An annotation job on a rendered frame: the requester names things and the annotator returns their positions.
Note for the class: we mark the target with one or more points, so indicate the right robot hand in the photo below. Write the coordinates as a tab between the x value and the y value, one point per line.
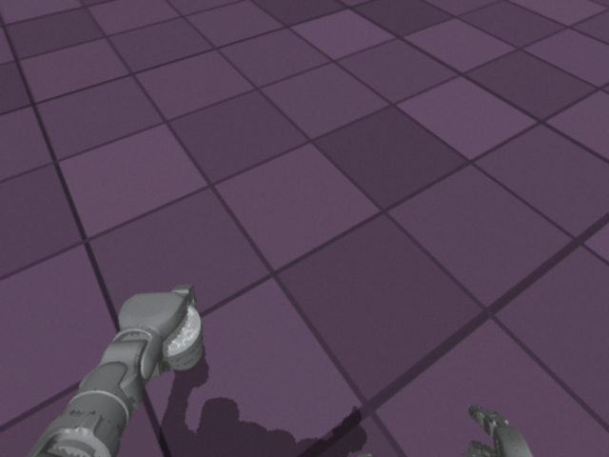
508	441

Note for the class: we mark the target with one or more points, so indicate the left robot hand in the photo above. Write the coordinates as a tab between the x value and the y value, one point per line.
163	312

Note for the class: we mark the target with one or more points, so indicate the cup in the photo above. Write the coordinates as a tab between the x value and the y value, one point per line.
183	348

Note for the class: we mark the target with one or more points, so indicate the left robot arm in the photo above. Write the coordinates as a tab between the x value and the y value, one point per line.
96	416

